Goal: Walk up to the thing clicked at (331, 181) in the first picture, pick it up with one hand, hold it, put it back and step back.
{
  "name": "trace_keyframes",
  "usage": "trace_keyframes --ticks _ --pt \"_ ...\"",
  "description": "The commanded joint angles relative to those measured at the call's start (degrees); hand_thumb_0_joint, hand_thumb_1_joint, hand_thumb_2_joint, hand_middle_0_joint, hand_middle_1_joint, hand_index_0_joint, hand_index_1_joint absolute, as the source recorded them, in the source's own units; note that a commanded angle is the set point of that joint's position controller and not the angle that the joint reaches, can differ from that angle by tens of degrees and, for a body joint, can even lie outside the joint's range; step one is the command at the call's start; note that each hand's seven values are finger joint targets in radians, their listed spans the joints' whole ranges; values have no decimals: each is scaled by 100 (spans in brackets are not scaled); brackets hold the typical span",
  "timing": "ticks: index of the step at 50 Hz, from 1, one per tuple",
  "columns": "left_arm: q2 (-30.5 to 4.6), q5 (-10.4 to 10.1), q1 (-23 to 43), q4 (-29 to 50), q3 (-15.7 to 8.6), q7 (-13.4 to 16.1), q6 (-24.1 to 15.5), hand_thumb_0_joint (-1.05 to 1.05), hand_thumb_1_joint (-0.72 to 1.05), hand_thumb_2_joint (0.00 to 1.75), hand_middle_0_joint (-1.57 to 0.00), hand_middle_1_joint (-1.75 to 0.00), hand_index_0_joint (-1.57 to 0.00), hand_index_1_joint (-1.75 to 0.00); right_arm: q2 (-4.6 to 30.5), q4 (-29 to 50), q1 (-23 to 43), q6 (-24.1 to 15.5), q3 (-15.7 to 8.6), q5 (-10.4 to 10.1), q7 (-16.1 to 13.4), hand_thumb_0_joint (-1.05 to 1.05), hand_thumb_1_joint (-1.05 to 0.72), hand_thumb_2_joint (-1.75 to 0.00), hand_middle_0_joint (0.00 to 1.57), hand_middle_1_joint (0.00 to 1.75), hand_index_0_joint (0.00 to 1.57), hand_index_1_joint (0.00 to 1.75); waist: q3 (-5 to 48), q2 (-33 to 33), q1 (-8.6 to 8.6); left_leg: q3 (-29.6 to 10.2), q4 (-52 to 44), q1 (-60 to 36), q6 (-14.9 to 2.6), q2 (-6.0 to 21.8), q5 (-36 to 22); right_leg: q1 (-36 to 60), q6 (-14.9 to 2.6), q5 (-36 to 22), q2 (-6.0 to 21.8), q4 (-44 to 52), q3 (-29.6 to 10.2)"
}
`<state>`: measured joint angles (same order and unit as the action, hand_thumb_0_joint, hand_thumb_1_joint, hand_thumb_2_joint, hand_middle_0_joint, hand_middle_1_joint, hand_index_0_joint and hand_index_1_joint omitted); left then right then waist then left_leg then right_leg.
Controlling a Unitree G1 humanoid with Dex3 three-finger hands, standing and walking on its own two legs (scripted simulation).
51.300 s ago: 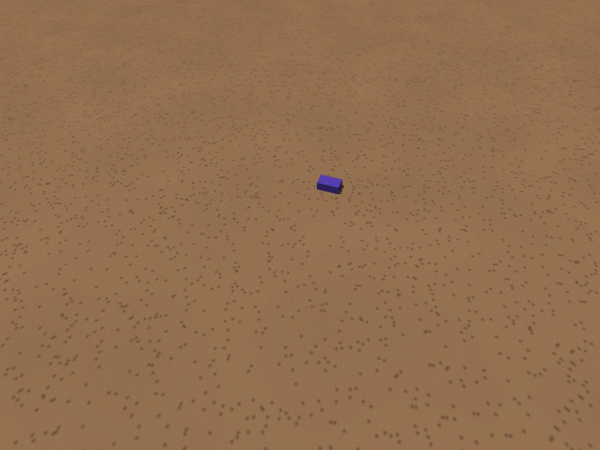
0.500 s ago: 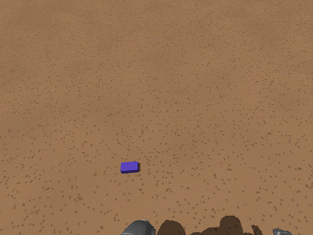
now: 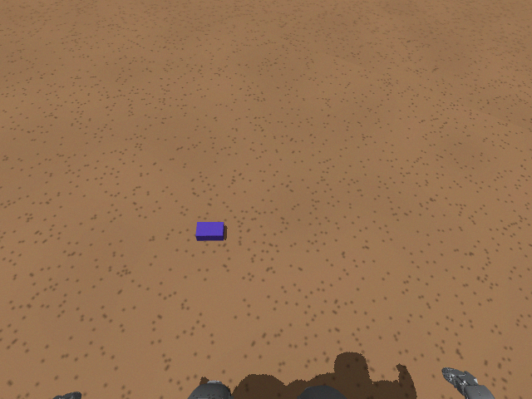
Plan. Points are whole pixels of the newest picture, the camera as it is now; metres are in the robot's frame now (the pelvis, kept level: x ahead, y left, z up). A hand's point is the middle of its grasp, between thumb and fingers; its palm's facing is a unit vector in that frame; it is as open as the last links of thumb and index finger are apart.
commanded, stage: step back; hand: left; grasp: from above
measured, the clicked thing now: (210, 231) +0.77 +0.24 -0.74
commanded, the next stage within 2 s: stand in 1.92 s
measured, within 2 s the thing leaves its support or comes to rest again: neither
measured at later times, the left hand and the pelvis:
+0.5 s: hand out of the picture -0.06 +0.25 -0.15, palm faces +0.06 -0.91 -0.42, open 7.4 cm; pelvis -0.18 -0.03 -0.01, yaw +3 degrees
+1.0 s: hand out of the picture -0.30 +0.21 -0.13, palm faces +0.02 -0.89 -0.45, open 7.4 cm; pelvis -0.32 -0.07 +0.00, yaw -1 degrees
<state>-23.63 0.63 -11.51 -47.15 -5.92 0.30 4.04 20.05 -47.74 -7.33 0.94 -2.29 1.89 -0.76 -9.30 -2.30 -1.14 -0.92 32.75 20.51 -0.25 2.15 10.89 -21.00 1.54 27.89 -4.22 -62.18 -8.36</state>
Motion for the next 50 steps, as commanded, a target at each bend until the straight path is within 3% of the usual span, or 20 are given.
trace_keyframes --ticks 1,5,6,7,8,12,16,21,23,25,26,29,37,39,41,42,43,44,47,50 --pt "-792 28 -167 380 -162 63 -257 0 90 90 -20 -30 -20 -30 1682 430 -84 -3 -463 5 -116 0 -90 -90 20 30 20 30 1416 1470 216 -1158 -301 -1710 -1327 1210 -1924 -52 7 103 414 2083 403" --pt "-1019 134 -782 -91 -232 45 -334 0 90 90 -20 -30 -20 -30 1561 524 220 155 -402 -143 -68 0 -90 -90 20 30 20 30 1531 948 17 -757 387 -288 -642 570 -596 1429 -308 -1634 450 4020 446" --pt "-1462 209 -736 -4 -353 27 -340 0 90 90 -20 -30 -20 -30 1308 650 246 147 -340 -179 -60 0 -90 -90 20 30 20 30 1305 -373 -10 -499 1230 954 -235 -185 803 1460 -670 -1458 1439 4061 -1163" --pt "-2130 207 -254 261 -481 29 -289 0 90 90 -20 -30 -20 -30 1274 735 515 138 -378 -198 -153 0 -90 -90 20 30 20 30 976 -1540 -304 -448 2548 942 46 -794 2318 93 -1692 -1350 2637 4508 -2418" --pt "-2143 186 227 466 -453 68 -308 0 90 90 -20 -30 -20 -30 1552 631 383 146 -497 -185 -181 0 -90 -90 20 30 20 30 527 -1509 -166 -925 3350 435 101 -433 2372 -993 -1907 -1281 2967 4766 -2763" --pt "-1187 184 745 504 -264 114 -327 0 90 90 -20 -30 -20 -30 1198 241 -166 92 -309 -204 -144 0 -90 -90 20 30 20 30 562 -736 283 -824 3656 813 13 -1003 1521 162 -1017 -3165 1380 3698 -84" --pt "-1094 214 -160 494 -235 196 -306 0 90 90 -20 -30 -20 -30 1073 353 22 -7 -206 -162 -176 0 -90 -90 20 30 20 30 974 -890 -246 -502 2462 1298 161 -812 1927 1949 -1219 -4395 1520 3223 -264" --pt "-1141 72 68 681 -216 227 -175 0 90 90 -20 -30 -20 -30 1077 172 -552 -58 -304 -61 -122 0 -90 -90 20 30 20 30 1582 -853 -47 74 -412 -70 24 -439 988 2127 -1120 -4588 1682 2452 -300" --pt "-985 38 254 818 -107 179 -105 0 90 90 -20 -30 -20 -30 1361 86 -704 -42 -447 12 -119 0 -90 -90 20 30 20 30 1664 -333 33 -489 -1171 -1262 -194 -14 -748 837 -701 -3393 1394 2074 -142" --pt "-926 -25 570 852 -112 245 -91 0 90 90 -20 -30 -20 -30 2288 298 -330 23 -584 30 -46 0 -90 -90 20 30 20 30 1470 1636 250 -2617 -1183 -785 -1578 1949 -1958 -372 -264 935 33 142 418" --pt "-1115 14 644 752 -168 274 -85 0 90 90 -20 -30 -20 -30 2351 344 -84 -18 -610 31 -74 0 -90 -90 20 30 20 30 1148 1698 284 -3189 -1434 63 -1943 2333 -1533 -56 -242 1065 174 -735 -147" --pt "-1023 -61 103 431 -177 184 -78 0 90 90 -20 -30 -20 -30 1535 482 491 -3 -374 94 -106 0 -90 -90 20 30 20 30 809 814 -184 -1223 -1035 -165 -1258 1121 -1731 -454 -282 224 -98 -1253 -262" --pt "-900 23 -119 50 -48 102 -436 0 90 90 -20 -30 -20 -30 1544 280 -58 108 -461 53 51 0 -90 -90 20 30 20 30 1424 1509 331 -1073 -923 -1668 -1208 934 1020 111 -18 271 325 2471 738" --pt "-858 55 -755 -399 -66 103 -522 0 90 90 -20 -30 -20 -30 1713 278 164 214 -494 28 75 0 -90 -90 20 30 20 30 1440 1487 17 -886 -684 -855 -1024 911 1459 1191 -235 -539 331 3987 953" --pt "-1238 219 -826 -610 -227 128 -570 0 90 90 -20 -30 -20 -30 1193 302 98 249 -348 -12 91 0 -90 -90 20 30 20 30 1051 45 -34 -333 779 840 -447 114 2033 1826 -524 -39 816 4430 -431" --pt "-1687 279 -495 -360 -332 141 -578 0 90 90 -20 -30 -20 -30 921 405 103 216 -248 3 77 0 -90 -90 20 30 20 30 678 -816 -86 -449 1514 1769 -32 -600 2148 1211 -846 1726 1930 4960 -2159" --pt "-2169 324 -5 -125 -385 164 -538 0 90 90 -20 -30 -20 -30 1339 416 609 203 -401 -3 16 0 -90 -90 20 30 20 30 231 -927 -373 -1109 2076 983 126 -321 2142 -604 -1636 2531 2927 5388 -3025" --pt "-2010 278 454 -44 -368 164 -571 0 90 90 -20 -30 -20 -30 1634 290 501 190 -506 -37 43 0 -90 -90 20 30 20 30 -127 -711 -105 -1245 2571 641 150 -102 1834 -1083 -1649 2469 2880 5318 -2701" --pt "-1156 184 593 -140 -178 159 -671 0 90 90 -20 -30 -20 -30 1202 -138 -166 65 -350 -104 86 0 -90 -90 20 30 20 30 182 -350 259 -883 2335 783 153 -578 924 351 -942 -906 1495 4441 -329" --pt "-1242 214 -151 -262 -199 82 -702 0 90 90 -20 -30 -20 -30 1209 -117 72 -7 -294 -49 133 0 -90 -90 20 30 20 30 412 -720 -228 -548 1572 747 209 -431 1169 982 -904 -192 1459 4452 -381"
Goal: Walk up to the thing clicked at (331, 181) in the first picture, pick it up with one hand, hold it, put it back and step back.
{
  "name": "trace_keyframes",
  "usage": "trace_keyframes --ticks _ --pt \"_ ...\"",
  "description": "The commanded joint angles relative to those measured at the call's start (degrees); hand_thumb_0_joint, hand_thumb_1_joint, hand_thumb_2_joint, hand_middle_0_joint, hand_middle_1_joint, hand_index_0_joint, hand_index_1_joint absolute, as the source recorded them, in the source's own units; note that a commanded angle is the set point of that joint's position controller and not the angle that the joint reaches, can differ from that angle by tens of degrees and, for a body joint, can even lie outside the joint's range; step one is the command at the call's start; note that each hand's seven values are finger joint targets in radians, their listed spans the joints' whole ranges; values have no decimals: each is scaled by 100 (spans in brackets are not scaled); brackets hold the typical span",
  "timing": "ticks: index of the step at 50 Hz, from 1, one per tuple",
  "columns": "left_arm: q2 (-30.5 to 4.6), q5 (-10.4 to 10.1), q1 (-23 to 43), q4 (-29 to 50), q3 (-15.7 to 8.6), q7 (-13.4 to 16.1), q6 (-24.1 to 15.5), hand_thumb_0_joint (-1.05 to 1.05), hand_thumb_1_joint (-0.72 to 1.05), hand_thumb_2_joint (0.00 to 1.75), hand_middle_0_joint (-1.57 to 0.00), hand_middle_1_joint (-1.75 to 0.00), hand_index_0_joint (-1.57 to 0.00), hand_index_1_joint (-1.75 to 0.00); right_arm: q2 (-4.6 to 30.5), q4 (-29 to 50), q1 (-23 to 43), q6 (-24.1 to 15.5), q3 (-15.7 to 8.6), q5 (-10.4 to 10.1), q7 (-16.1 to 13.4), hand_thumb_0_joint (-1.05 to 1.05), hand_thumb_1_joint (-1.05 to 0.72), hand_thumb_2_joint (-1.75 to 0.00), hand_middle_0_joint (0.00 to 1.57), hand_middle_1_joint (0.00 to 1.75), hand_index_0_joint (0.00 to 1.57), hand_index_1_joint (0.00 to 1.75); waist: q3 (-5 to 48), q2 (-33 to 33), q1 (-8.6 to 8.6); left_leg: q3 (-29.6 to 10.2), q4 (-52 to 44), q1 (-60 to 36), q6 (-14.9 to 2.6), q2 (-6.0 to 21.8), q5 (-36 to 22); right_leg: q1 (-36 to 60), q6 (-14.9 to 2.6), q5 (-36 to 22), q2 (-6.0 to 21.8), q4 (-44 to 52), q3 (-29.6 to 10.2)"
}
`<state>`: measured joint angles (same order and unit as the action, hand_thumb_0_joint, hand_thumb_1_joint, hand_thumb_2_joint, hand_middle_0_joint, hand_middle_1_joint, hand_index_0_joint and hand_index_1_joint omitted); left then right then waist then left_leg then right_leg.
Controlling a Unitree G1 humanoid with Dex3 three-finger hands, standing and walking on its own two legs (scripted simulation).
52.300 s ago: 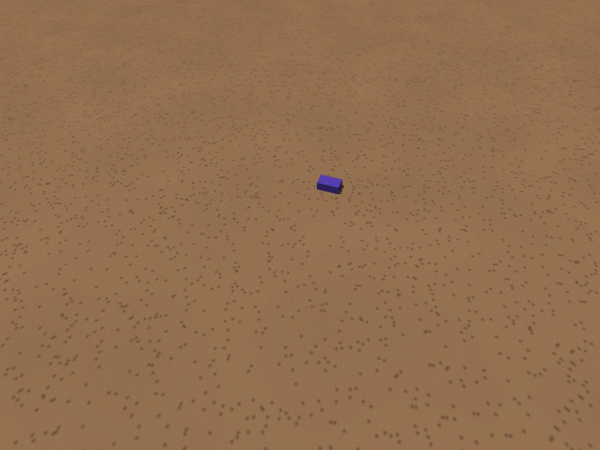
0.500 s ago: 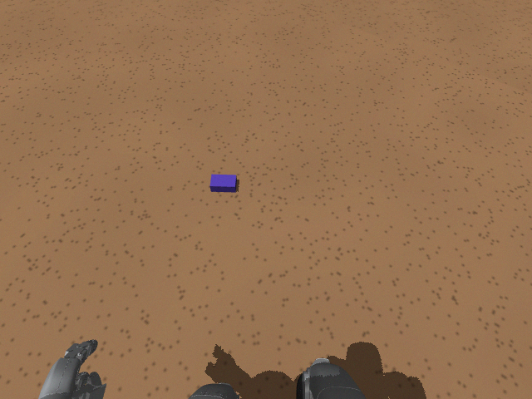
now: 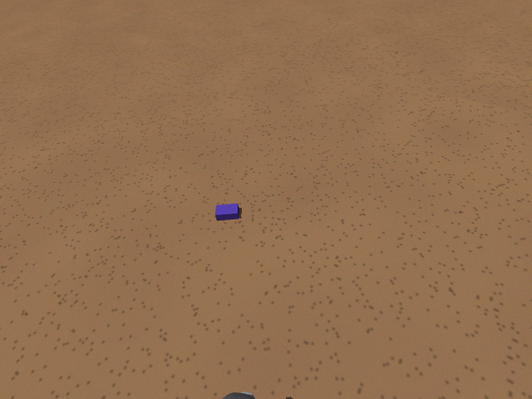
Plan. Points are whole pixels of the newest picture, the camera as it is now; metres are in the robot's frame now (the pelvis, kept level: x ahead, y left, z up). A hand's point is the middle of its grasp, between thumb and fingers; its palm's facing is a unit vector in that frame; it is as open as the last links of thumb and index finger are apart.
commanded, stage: step back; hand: left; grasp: from above
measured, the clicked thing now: (227, 212) +1.08 +0.33 -0.75
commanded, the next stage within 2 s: stand in 0.92 s
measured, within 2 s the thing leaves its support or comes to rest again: neither
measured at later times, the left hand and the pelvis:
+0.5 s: hand out of the picture +0.09 +0.28 -0.15, palm faces +0.06 -0.92 -0.39, open 7.4 cm; pelvis +0.02 +0.00 -0.01, yaw +4 degrees
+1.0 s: hand out of the picture +0.13 +0.29 -0.15, palm faces +0.11 -0.93 -0.36, open 7.4 cm; pelvis +0.06 +0.02 +0.00, yaw +5 degrees
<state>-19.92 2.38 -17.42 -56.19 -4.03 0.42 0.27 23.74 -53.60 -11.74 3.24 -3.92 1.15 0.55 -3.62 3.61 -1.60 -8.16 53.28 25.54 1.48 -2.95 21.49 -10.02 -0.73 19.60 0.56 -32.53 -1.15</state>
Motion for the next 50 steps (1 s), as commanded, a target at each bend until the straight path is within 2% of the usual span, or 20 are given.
trace_keyframes --ticks 1,4,7,8,9,10,12,15,20,23,25,26,27,30,35,37,39,41,44,50 --pt "-1713 61 403 634 -429 62 -314 0 90 90 -20 -30 -20 -30 841 508 604 -262 -133 61 25 0 -90 -90 20 30 20 30 -233 -1514 -243 265 -790 380 45 189 233 71 -765 1031 1117 1542 -1216" --pt "-1820 29 372 627 -470 18 -243 0 90 90 -20 -30 -20 -30 890 422 532 -386 -172 99 73 0 -90 -90 20 30 20 30 -223 -1624 -276 659 -1678 -115 -3 232 649 -3 -917 1237 1335 1473 -1290" --pt "-1667 -46 557 715 -338 -14 -155 0 90 90 -20 -30 -20 -30 837 153 4 -487 -223 101 53 0 -90 -90 20 30 20 30 124 -1231 66 1016 -3035 -1368 -186 -6 -223 -243 -732 -36 1119 629 -725" --pt "-1428 -53 474 723 -242 -11 -149 0 90 90 -20 -30 -20 -30 880 75 -228 -536 -277 108 18 0 -90 -90 20 30 20 30 396 -870 148 666 -3169 -2050 -280 138 -454 -498 -566 -761 937 -78 -444" --pt "-1117 -98 546 797 -143 -28 -170 0 90 90 -20 -30 -20 -30 1222 37 -490 -573 -390 133 -11 0 -90 -90 20 30 20 30 602 92 288 -906 -3511 -2620 -661 1045 199 -1434 -291 -516 397 -1139 32" --pt "-1145 -163 930 837 -170 -18 -173 0 90 90 -20 -30 -20 -30 1733 41 -598 -559 -482 136 -12 0 -90 -90 20 30 20 30 359 765 419 -2458 -3897 -2418 -1302 2009 1138 -2235 -142 1216 -182 -1786 472" --pt "-1638 -112 960 777 -282 -16 -190 0 90 90 -20 -30 -20 -30 1696 98 -445 -540 -485 96 9 0 -90 -90 20 30 20 30 -299 342 369 -2478 -4100 -1479 -1800 2215 1850 -2128 -196 1399 224 -2336 -263" --pt "-1432 -119 589 606 -255 -107 -251 0 90 90 -20 -30 -20 -30 1235 253 -39 -584 -337 101 6 0 -90 -90 20 30 20 30 -342 345 158 -1264 -3871 -1415 -1326 1562 891 -1956 -164 764 303 -1708 -66" --pt "-1217 -141 575 428 -243 -89 -295 0 90 90 -20 -30 -20 -30 1139 310 126 -510 -264 90 10 0 -90 -90 20 30 20 30 36 787 213 -463 -3374 -891 -1112 1249 -375 -622 23 89 9 -341 407" --pt "-1208 -107 79 107 -269 56 -367 0 90 90 -20 -30 -20 -30 702 383 499 -379 -74 -48 -17 0 -90 -90 20 30 20 30 376 257 -254 78 -2081 -198 -655 903 -709 872 -5 -964 -86 879 370" --pt "-1892 14 275 263 -406 124 -441 0 90 90 -20 -30 -20 -30 268 440 163 -373 100 -104 -89 0 -90 -90 20 30 20 30 497 -1279 -153 115 -756 584 -203 -66 756 908 -601 -147 1800 1816 -2437" --pt "-2055 -4 879 414 -408 105 -417 0 90 90 -20 -30 -20 -30 716 220 11 -316 -49 -62 -152 0 -90 -90 20 30 20 30 402 -926 -31 10 -227 -150 -178 237 1265 -204 -1228 599 2356 1847 -2761" --pt "-1939 -15 1180 506 -370 90 -407 0 90 90 -20 -30 -20 -30 883 71 -174 -320 -118 -55 -152 0 -90 -90 20 30 20 30 205 -896 106 81 -179 -441 -153 421 1219 -572 -1412 359 2299 1661 -2625" --pt "-1565 -81 1086 407 -256 95 -448 0 90 90 -20 -30 -20 -30 785 -71 -45 -372 -41 -69 -127 0 -90 -90 20 30 20 30 241 -1029 79 121 -594 -291 -203 368 811 -71 -934 -1477 1585 1187 -1322" --pt "-1539 -147 1190 328 -231 109 -381 0 90 90 -20 -30 -20 -30 592 -243 -82 -420 -19 -5 -138 0 -90 -90 20 30 20 30 582 -1374 169 847 -2146 -1028 -143 339 -71 137 -742 -3744 1345 360 -517" --pt "-1469 -182 1301 367 -195 111 -316 0 90 90 -20 -30 -20 -30 699 -368 -182 -446 -107 42 -139 0 -90 -90 20 30 20 30 736 -1171 263 781 -2828 -1662 -224 364 -1607 -111 -422 -3496 1118 -46 -278" --pt "-1204 -233 1204 399 -126 108 -265 0 90 90 -20 -30 -20 -30 1050 -311 51 -459 -191 80 -154 0 -90 -90 20 30 20 30 1071 -449 132 -186 -2693 -2091 -606 1243 -2926 -562 -80 -2236 639 -411 -9" --pt "-1209 -240 1239 162 -96 110 -225 0 90 90 -20 -30 -20 -30 1113 -200 871 -427 -132 -32 -103 0 -90 -90 20 30 20 30 720 -17 -52 -301 -2747 -1011 -931 1506 -1948 68 -41 -435 292 -28 218" --pt "-1457 -182 1278 47 -137 104 -306 0 90 90 -20 -30 -20 -30 847 -303 835 -410 -33 -37 -114 0 -90 -90 20 30 20 30 870 -325 58 393 -2348 -1059 -405 895 -2366 511 -209 -1999 816 426 -283" --pt "-1130 -258 1372 -255 103 31 -237 0 90 90 -20 -30 -20 -30 899 -512 1015 -577 48 -49 -97 0 -90 -90 20 30 20 30 722 -31 41 90 -3061 -1768 -364 1142 -3080 505 -30 -2199 636 762 -50"
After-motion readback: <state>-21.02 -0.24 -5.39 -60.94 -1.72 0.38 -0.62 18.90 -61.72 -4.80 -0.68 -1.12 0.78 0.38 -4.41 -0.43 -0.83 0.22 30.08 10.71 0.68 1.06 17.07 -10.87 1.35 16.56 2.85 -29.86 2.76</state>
